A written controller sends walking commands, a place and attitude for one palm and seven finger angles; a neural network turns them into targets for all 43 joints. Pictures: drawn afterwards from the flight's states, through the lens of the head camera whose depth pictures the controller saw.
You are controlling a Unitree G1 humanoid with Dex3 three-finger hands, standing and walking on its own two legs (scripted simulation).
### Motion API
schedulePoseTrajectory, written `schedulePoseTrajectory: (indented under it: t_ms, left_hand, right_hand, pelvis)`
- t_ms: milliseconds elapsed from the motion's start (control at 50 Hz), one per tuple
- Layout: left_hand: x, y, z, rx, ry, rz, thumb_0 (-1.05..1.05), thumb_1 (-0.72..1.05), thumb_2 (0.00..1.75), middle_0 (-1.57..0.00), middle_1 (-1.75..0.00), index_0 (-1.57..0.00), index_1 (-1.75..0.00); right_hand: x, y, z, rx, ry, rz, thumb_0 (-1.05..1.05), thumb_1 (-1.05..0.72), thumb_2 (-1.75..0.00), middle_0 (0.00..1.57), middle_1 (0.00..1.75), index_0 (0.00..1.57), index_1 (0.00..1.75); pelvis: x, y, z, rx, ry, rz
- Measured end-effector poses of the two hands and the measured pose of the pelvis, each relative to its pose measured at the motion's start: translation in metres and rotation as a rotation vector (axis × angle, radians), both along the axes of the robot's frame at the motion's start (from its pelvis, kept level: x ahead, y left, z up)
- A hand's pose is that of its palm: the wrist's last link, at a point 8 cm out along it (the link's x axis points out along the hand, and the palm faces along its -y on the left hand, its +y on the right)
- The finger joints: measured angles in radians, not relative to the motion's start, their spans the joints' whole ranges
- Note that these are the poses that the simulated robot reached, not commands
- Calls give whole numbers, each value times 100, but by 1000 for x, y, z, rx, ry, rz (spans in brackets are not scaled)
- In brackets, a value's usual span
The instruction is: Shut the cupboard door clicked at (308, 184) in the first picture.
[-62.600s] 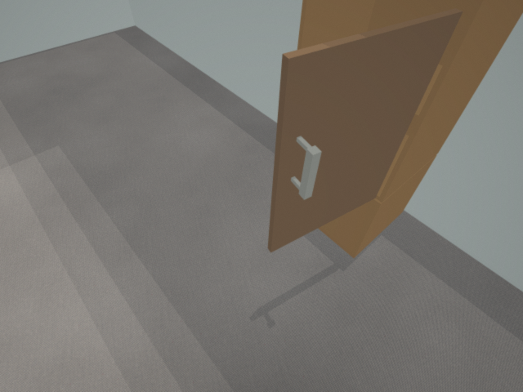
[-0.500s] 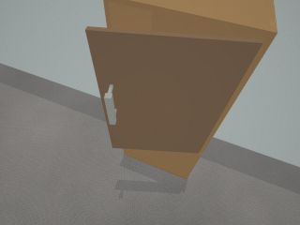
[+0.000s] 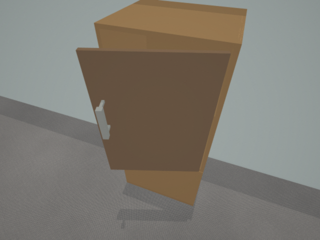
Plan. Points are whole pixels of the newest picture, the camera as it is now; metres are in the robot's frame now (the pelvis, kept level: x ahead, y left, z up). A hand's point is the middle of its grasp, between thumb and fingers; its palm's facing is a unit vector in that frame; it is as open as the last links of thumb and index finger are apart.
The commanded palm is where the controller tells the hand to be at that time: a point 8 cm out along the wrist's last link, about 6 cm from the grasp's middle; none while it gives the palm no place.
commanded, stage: come to a stop and stand still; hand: left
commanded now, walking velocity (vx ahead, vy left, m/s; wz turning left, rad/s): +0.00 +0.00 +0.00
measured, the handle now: (104, 119) +0.50 +0.21 +0.02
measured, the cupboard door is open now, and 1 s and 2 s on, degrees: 19 19 19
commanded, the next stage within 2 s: look again from close up in 0.18 s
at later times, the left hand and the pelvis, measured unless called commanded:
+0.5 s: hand out of the picture +0.02 +0.24 -0.17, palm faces -0.01 -0.97 -0.23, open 7.4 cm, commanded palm none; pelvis +0.00 +0.03 +0.01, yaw +0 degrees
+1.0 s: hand out of the picture -0.02 +0.24 -0.17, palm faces +0.00 -0.98 -0.19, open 7.4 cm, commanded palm none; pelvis +0.01 +0.06 +0.01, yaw +0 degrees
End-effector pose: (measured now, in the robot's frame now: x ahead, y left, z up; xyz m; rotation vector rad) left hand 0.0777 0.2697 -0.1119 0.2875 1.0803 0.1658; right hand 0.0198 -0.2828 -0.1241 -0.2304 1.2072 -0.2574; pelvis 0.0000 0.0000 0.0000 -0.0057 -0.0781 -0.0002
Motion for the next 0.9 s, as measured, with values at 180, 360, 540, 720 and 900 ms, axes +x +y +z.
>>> schedulePoseTrajectory:
  t_ms: [180,360,540,720,900]
  left_hand:
    - [-17,4,-9,-29,64,5,0,90,90,-20,-30,-21,-30]
    - [-46,13,-18,-58,163,37,0,90,90,-20,-30,-21,-30]
    - [-65,20,-22,-81,225,64,0,90,90,-20,-30,-21,-30]
    - [-77,24,-25,-101,257,76,0,91,90,-20,-30,-20,-30]
    - [-89,26,-26,-109,289,88,0,91,90,-20,-30,-20,-30]
  right_hand:
    - [-30,10,4,2,97,7,1,-91,-90,20,30,20,30]
    - [-21,45,3,46,115,23,1,-91,-90,20,30,20,30]
    - [15,75,4,67,61,49,0,-91,-90,20,30,20,30]
    - [37,94,7,75,20,63,0,-91,-90,20,30,20,30]
    - [28,104,5,84,45,46,0,-91,-90,20,30,20,30]
  pelvis:
    - [-6,5,4,-4,12,5]
    - [-2,20,7,-9,25,3]
    - [3,39,10,-11,31,0]
    - [4,53,11,-7,31,0]
    - [4,60,12,-3,32,0]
